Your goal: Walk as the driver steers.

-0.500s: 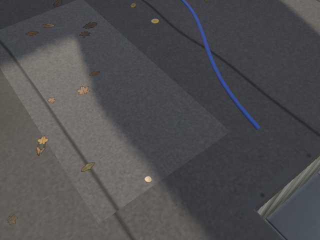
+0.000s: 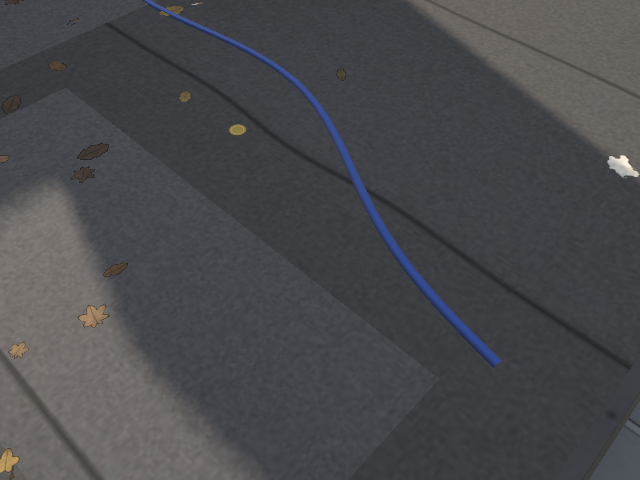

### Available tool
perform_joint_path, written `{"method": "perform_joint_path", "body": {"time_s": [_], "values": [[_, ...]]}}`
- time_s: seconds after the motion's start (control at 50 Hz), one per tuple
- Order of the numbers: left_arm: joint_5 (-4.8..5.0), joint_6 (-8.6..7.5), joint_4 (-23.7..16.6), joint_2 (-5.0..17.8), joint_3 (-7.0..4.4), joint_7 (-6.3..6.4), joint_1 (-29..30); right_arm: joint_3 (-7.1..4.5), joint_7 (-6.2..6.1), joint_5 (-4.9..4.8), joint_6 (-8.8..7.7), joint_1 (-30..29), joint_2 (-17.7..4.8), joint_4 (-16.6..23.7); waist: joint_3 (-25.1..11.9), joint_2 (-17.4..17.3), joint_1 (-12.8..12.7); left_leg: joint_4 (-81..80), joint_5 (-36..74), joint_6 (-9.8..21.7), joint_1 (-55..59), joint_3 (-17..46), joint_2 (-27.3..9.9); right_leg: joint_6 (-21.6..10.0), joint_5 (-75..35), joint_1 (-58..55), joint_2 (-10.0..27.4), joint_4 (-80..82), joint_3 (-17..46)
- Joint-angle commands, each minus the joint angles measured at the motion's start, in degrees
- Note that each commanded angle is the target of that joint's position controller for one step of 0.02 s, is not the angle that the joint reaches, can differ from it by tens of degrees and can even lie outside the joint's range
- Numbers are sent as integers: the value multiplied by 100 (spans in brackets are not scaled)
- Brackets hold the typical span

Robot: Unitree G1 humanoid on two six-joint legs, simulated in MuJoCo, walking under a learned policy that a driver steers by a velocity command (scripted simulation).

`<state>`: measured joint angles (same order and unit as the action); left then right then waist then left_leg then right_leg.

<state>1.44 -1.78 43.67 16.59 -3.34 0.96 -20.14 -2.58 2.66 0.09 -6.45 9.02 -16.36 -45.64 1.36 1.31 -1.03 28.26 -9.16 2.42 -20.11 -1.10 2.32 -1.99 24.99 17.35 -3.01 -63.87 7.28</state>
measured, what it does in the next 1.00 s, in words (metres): walks ahead, turning left: right foot, then left foot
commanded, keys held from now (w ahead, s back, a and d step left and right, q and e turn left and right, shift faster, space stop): w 0.32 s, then w+q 0.68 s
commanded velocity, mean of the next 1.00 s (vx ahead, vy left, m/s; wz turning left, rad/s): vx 0.50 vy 0.00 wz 0.23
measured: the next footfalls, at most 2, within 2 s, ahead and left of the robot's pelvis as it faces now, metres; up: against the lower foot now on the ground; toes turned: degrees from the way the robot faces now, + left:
right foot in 0.42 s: +0.39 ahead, -0.14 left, +0.00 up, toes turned +1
left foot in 0.94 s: +0.63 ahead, +0.14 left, +0.00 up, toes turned +20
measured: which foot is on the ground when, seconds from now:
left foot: down 0.00-0.44, up 0.46-0.92, down 0.94-1.00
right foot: up 0.00-0.40, down 0.42-0.96, up 0.98-1.00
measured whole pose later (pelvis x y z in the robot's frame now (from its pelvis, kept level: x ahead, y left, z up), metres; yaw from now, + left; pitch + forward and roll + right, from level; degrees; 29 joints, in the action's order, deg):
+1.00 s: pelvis +0.53 +0.03 -0.02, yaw +19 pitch +1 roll -1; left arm 0.5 -3.0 51.2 16.7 -3.1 0.1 -16.1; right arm -3.2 2.4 -0.9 -1.4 5.8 -16.4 -39.2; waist 3.5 -0.8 -2.0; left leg 36.8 -10.2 5.6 -27.7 -2.8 1.6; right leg 1.8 27.0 7.5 3.7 -54.8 -6.4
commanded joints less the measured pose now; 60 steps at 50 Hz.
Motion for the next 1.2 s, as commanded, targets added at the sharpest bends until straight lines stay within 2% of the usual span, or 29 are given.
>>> {"method": "perform_joint_path", "body": {"time_s": [0.02, 0.08, 0.16, 0.28, 0.36, 0.38, 0.4, 0.42, 0.44, 0.46, 0.48, 0.52, 0.56, 0.58, 0.66, 0.7, 0.74, 0.84, 0.9, 0.92, 0.94, 0.96, 0.98, 1.0, 1.02, 1.04, 1.06, 1.1, 1.2], "values": [[-104, -148, -569, 573, -149, 22, 352, -109, -23, 89, 22, 322, -554, 155, -133, -527, 173, -1593, -25, 952, 1553, 2239, -1612, 27, -640, 1844, 719, -177, -22], [-119, -111, -514, 329, -87, -6, 271, -110, -40, -3, 0, 459, -619, 48, -170, -719, 99, -1796, 792, 1066, 1358, 1683, -1514, 109, -733, 1735, 807, 465, -267], [-147, -181, -695, 162, 9, -52, 1022, -164, -138, -47, 60, 704, -873, -83, -38, -607, 321, -2014, 1187, 1013, 1497, 1178, -1442, 204, -1770, 1969, 855, 1819, -425], [-48, -299, -990, 94, 59, -201, 2170, -151, -229, -135, 160, 1324, -933, -405, 229, -548, 652, -1941, 1224, 855, 1756, 769, -1417, 267, -2765, 1662, 592, 3107, -648], [-23, -363, -1123, 264, 8, -308, 2317, -194, -278, -166, 290, 1425, -1052, -499, 269, -625, 448, -1451, 1972, 750, 2205, 971, -1690, 27, -2157, 1348, 445, 3552, -634], [-54, -389, -1027, 420, -58, -288, 1958, -217, -305, -172, 321, 1309, -1156, -468, 74, -630, 217, -1085, 2587, 689, 2131, 960, -1655, -38, -2086, 739, 320, 3692, -700], [-59, -402, -809, 620, -175, -239, 1171, -193, -311, -193, 367, 1214, -1096, -482, -326, -582, -236, -285, 3162, 529, 1918, 794, -1407, -209, -2268, -320, 273, 3971, -710], [-165, -404, -582, 946, -297, -184, 177, -128, -310, -105, 362, 1094, -973, -308, -1134, -371, -668, 1016, 2645, 358, 1058, 625, -1116, -480, -2381, -1954, 775, 3632, -317], [-268, -358, -494, 1503, -421, -120, -495, 62, -288, 19, 277, 1525, -306, -115, -2089, 935, -627, 3172, -122, -35, -1045, 190, -262, -1120, -2334, -4202, 2289, 3536, 1682], [-224, -317, -435, 1160, -329, -139, -621, 68, -261, -138, 187, 1696, -385, -173, -2620, 1502, -621, 4180, -2508, -87, -1861, 739, -30, -1538, -1587, -4325, 2803, 4244, 3169], [-180, -320, -462, 763, -182, -160, -254, -105, -250, -294, 161, 1156, -982, -80, -1563, 809, -662, 4575, -2260, -61, -2300, 894, -372, -1333, -1185, -3540, 2564, 4508, 2508], [-159, -347, -448, 419, -42, -192, 468, -126, -275, -255, 207, 645, -838, 66, -492, 354, -308, 4198, -1391, -83, -2161, 662, -794, -1033, -1457, -2007, 2058, 4923, 1193], [-193, -436, -414, 323, -16, -235, 858, -141, -272, -219, 350, 891, -608, -2, -199, 567, 62, 3864, -867, -148, -1585, 658, -989, -924, -1565, -1105, 1756, 5432, 494], [-206, -473, -380, 303, -32, -256, 972, -124, -250, -215, 413, 965, -473, -37, -129, 449, 141, 3817, -700, -208, -1473, 665, -1013, -983, -1762, -867, 1750, 5621, 271], [-288, -558, -117, 482, -76, -237, 991, -125, -237, -171, 506, 609, -449, 107, 111, 208, 182, 3223, 261, -296, -1869, 834, -1034, -990, -2548, -857, 1685, 5868, -653], [-241, -548, 34, 563, -78, -199, 903, -90, -156, -94, 441, 323, -371, 202, 124, 91, 88, 2426, 882, -284, -1782, 715, -995, -882, -2844, -985, 1593, 5847, -1061], [-272, -503, 254, 659, -97, -173, 778, -41, -36, -122, 426, -64, -265, 309, 171, 80, -85, 1916, 1187, -260, -1638, 405, -930, -784, -3115, -1102, 1552, 5752, -1417], [-127, -271, 585, 937, -203, -125, 181, 32, 130, -99, 423, -956, -217, 863, 453, -65, -381, 972, 697, -17, -2051, -8, -829, -689, -3536, -2186, 1936, 5428, -1640], [-37, -143, 547, 1216, -297, -62, 353, -111, 131, -100, 461, -549, -487, 983, 38, 327, 14, 851, -223, 300, -1211, -471, -306, -480, -6327, -2523, 1998, 4300, -1859], [-17, -76, 503, 1272, -318, -28, 513, -254, 93, -105, 484, 87, -705, 852, -319, 368, 395, 736, -318, 461, -419, -614, -42, -364, -7020, -2392, 1914, 3390, -1951], [1, -51, 441, 1199, -282, 7, 603, -462, 5, -121, 507, 1094, -1033, 596, -852, 203, 910, 266, 174, 693, 1115, -489, 132, -142, -6601, -1699, 1673, 2071, -2072], [-137, -125, 230, 752, -132, 17, 434, -666, -151, -116, 596, 1795, -1668, 436, -1467, -752, 971, 152, 275, 1181, 3122, 1370, -955, 170, -3662, 225, 1191, 119, -2063], [-195, -324, -2, 213, 63, -62, 291, -638, -147, -99, 537, 1446, -1879, 663, -2112, -1565, 489, -780, -230, 2247, 4367, 4560, -2154, 431, 770, 2190, -67, -1591, -1019], [-32, -514, -62, 747, -67, -162, 826, -482, -108, -75, 475, 1437, -1345, 703, -1999, -791, 852, -1095, -424, 2070, 4261, 4323, -2136, 287, 622, 2812, 282, -1821, -152], [127, -625, -212, 772, -68, -189, 1135, -418, -108, -62, 417, 1247, -1079, 705, -1271, -553, 739, -1102, -166, 1835, 3569, 3464, -1903, 132, 190, 2952, 517, -1524, -237], [35, -659, -187, 674, -62, -151, 1111, -383, -103, -83, 389, 899, -945, 738, -761, -124, 428, -1117, 343, 1633, 2708, 2812, -1595, 136, -179, 2714, 753, -901, -273], [-88, -620, -140, 762, -118, -108, 1085, -310, -124, -61, 372, 594, -712, 823, -548, -167, 250, -1211, 881, 1521, 2087, 2394, -1430, 183, -396, 2338, 910, -445, -276], [-151, -469, -123, 740, -162, -93, 864, -282, -197, 39, 334, 324, -671, 983, -344, -303, 3, -1457, 1261, 1475, 1199, 2136, -1242, 352, -661, 1821, 983, -47, -290], [-208, -354, -450, 407, -37, -60, 1669, -387, -312, -72, 318, 614, -1005, 893, -129, -440, 172, -1500, 1301, 1171, 286, 1377, -752, 707, -2128, 1327, 665, 1938, -523]]}}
